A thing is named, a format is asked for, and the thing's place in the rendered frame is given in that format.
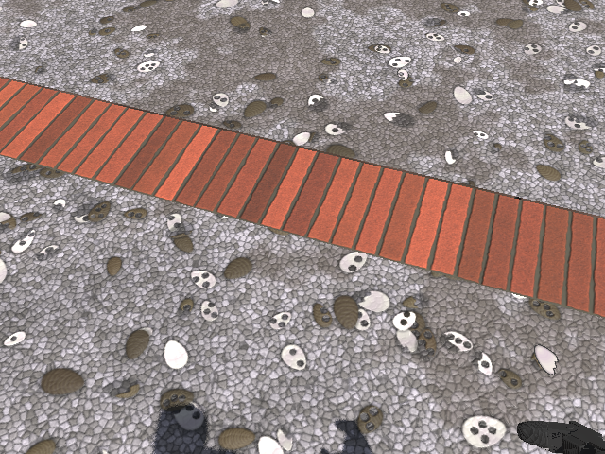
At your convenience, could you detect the right robot hand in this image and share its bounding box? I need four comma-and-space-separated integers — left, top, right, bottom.
517, 421, 605, 454

